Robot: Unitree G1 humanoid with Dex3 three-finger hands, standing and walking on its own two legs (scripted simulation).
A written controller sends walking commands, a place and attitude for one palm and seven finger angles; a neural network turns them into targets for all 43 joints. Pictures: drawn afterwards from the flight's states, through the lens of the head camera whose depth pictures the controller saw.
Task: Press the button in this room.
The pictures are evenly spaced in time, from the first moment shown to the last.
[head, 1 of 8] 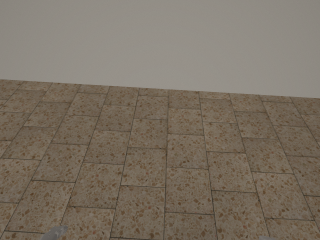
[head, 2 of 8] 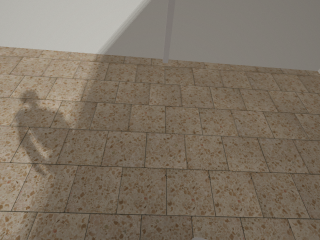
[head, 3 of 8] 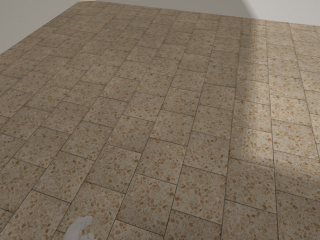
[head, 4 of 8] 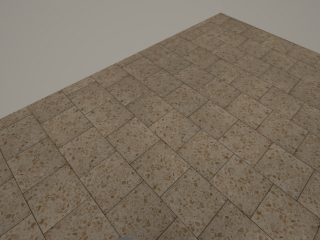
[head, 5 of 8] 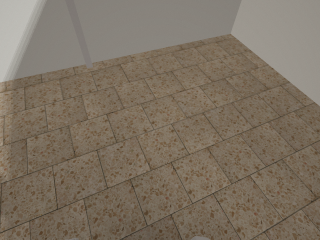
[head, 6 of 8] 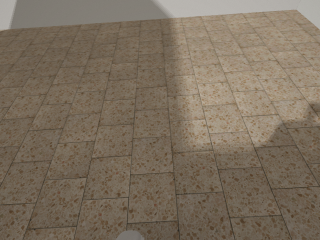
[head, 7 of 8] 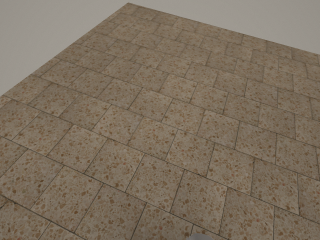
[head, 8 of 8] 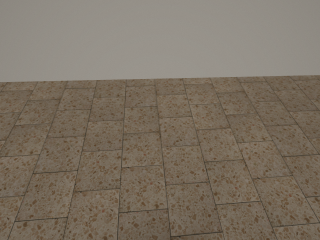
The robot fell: no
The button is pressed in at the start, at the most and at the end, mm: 0 0 0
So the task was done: no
